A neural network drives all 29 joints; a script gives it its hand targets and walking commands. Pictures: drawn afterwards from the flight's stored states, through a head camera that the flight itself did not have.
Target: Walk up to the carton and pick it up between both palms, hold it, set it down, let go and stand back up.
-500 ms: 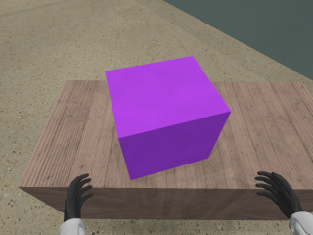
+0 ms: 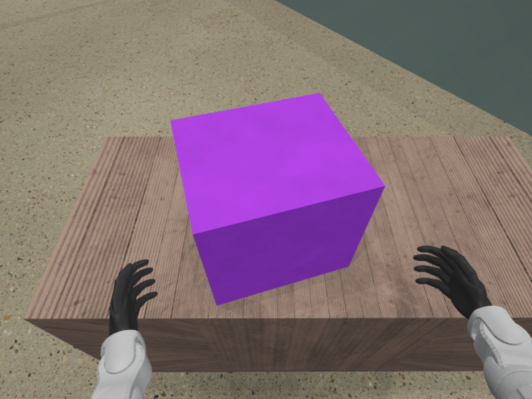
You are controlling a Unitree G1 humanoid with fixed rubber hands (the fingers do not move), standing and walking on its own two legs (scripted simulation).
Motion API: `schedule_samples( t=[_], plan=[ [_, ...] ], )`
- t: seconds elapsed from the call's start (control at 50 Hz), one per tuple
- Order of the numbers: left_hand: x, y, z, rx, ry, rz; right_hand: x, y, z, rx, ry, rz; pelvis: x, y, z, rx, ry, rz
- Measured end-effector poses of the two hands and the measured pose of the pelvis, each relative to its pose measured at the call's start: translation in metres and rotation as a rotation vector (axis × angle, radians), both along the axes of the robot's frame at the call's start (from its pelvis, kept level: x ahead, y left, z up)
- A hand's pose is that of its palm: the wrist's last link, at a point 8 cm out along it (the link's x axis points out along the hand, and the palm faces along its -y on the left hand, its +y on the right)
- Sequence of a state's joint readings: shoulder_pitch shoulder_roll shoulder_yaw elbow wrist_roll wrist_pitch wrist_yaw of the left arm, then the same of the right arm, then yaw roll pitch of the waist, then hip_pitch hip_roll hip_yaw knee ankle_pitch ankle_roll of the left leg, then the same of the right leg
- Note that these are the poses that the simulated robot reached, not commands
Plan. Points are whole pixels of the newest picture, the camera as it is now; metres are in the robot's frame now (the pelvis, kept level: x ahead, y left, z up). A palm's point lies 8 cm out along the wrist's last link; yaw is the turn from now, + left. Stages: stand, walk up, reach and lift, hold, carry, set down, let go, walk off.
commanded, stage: reach and lift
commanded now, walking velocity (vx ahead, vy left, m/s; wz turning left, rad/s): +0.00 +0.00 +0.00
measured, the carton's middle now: (267, 200) +0.49 +0.04 -0.05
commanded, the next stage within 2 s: none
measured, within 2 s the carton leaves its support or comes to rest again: neither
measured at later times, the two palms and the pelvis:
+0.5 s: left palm (112, 277) +0.27 +0.26 +0.02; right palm (459, 250) +0.36 -0.27 +0.03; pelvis +0.00 +0.02 +0.01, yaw -2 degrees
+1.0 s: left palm (105, 235) +0.32 +0.27 +0.06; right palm (435, 194) +0.43 -0.23 +0.07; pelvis -0.01 +0.01 +0.02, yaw -1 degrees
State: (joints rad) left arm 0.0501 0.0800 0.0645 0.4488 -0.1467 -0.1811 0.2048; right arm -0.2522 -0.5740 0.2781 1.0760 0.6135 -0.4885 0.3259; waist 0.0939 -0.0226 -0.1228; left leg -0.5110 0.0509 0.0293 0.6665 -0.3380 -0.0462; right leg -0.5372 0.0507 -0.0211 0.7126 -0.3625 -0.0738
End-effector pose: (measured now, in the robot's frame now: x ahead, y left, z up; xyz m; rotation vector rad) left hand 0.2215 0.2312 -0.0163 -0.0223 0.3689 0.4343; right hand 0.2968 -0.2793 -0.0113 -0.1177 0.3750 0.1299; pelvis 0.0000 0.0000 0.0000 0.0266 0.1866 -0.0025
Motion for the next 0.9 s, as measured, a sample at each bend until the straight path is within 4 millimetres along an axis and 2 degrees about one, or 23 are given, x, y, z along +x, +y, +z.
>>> schedule_samples(
  t=[0.44,0.56,0.72,0.9],
  plan=[
    [0.050,0.025,0.030,0.012,-0.009,-0.013,0.053,0.015,0.033,-0.005,-0.006,-0.010,0.000,0.022,0.011,-0.043,0.068,-0.029],
    [0.052,0.030,0.038,0.013,-0.014,-0.005,0.066,0.012,0.041,-0.017,-0.009,-0.011,-0.001,0.022,0.014,-0.044,0.077,-0.024],
    [0.068,0.035,0.043,-0.003,-0.011,0.003,0.091,0.029,0.054,0.005,-0.022,0.032,-0.003,0.017,0.013,-0.036,0.104,-0.028],
    [0.088,0.036,0.066,0.008,-0.020,-0.014,0.122,0.040,0.068,0.026,-0.042,0.035,-0.008,0.015,0.016,-0.035,0.132,-0.017]
  ],
)
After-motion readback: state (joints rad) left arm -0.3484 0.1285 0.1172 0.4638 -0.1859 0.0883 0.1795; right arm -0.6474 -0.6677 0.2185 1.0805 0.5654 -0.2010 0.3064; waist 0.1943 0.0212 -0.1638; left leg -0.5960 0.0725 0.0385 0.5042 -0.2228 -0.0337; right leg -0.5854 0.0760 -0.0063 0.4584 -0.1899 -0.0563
